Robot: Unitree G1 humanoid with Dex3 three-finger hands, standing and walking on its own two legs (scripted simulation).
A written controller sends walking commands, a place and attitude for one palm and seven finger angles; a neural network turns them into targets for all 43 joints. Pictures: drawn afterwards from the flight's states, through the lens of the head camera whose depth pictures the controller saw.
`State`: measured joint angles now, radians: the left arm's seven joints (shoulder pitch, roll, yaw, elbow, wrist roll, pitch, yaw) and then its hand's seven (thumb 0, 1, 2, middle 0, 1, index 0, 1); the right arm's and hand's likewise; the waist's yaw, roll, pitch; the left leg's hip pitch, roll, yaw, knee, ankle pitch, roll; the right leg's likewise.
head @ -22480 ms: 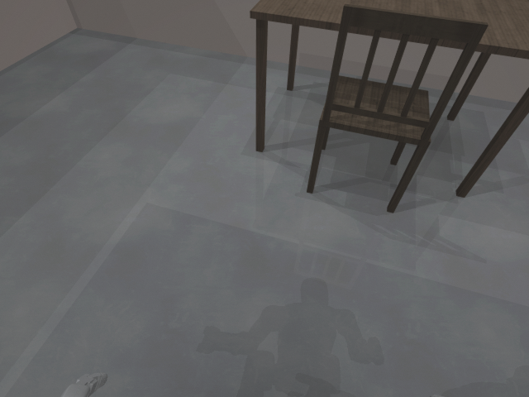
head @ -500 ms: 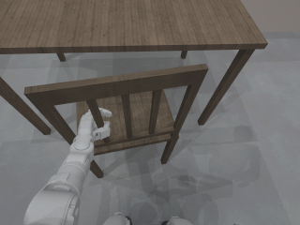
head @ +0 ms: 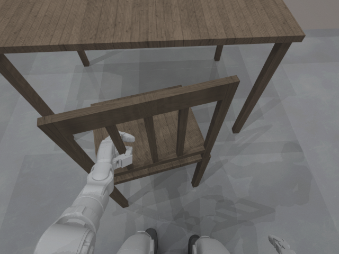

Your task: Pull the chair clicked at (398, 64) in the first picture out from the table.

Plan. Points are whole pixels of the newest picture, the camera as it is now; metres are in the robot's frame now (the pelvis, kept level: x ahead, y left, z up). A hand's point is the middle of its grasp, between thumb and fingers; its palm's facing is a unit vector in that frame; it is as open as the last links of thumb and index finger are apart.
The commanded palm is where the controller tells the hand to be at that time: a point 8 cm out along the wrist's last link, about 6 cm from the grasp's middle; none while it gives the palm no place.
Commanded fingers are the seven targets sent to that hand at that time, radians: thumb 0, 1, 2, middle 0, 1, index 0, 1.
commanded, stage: step backward, pulling the chair out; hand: left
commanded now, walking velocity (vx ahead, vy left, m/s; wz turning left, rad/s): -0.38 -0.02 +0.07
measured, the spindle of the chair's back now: (152, 142) +0.41 +0.05 -0.08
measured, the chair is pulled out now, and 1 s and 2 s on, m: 0.17 0.26 0.40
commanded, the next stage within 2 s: none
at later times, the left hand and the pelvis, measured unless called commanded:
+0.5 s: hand (117, 173) +0.31 +0.14 -0.07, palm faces +0.08 -0.98 -0.21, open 5.4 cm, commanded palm +0.32 +0.19 -0.06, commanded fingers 0.00 0.90 0.90 -0.50 -1.45 -0.50 -1.45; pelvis -0.05 -0.02 -0.01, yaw -1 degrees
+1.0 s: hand (115, 192) +0.26 +0.14 -0.07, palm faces +0.01 -0.98 -0.20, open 5.3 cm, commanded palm +0.26 +0.19 -0.06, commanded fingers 0.00 0.90 0.90 -0.50 -1.45 -0.50 -1.45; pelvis -0.12 +0.00 -0.01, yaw +1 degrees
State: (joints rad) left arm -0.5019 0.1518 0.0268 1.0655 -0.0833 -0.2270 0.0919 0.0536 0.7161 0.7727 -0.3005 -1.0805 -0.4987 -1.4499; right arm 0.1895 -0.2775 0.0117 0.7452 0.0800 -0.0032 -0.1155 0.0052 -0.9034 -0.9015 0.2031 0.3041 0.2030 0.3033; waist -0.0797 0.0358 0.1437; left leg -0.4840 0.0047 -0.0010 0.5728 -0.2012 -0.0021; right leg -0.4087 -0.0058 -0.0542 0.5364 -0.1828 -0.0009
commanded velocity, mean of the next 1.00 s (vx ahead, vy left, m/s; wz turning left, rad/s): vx -0.38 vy -0.03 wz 0.03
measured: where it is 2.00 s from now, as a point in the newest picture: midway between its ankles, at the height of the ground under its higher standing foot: outside the picture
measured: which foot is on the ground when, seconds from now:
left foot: down 0.00-0.42, up 0.44-0.66, down 0.68-1.00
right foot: down 0.00-1.00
